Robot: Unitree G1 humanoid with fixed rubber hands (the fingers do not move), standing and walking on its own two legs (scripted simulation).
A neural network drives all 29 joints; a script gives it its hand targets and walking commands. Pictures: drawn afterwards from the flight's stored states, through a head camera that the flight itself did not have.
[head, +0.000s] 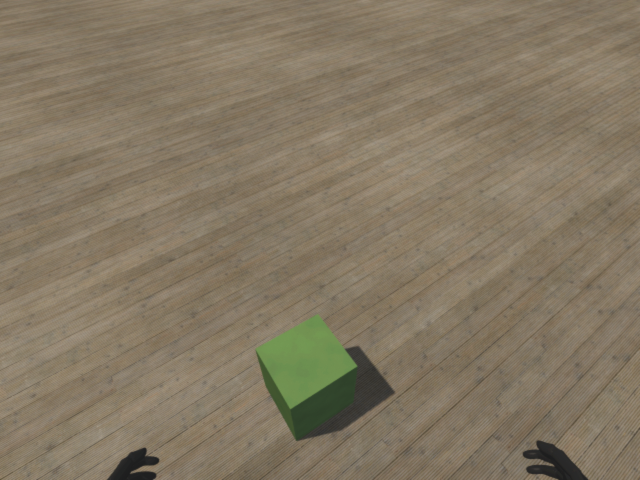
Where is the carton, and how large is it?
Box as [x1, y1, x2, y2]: [255, 314, 357, 440]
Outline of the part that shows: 317,314 255,349 266,387 296,440 353,401 357,366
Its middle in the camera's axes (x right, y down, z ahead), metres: -0.04 +0.40 +1.16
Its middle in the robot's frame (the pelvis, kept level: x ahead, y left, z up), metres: +0.57 +0.06 -0.64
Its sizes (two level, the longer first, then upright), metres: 0.210 0.200 0.250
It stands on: the floor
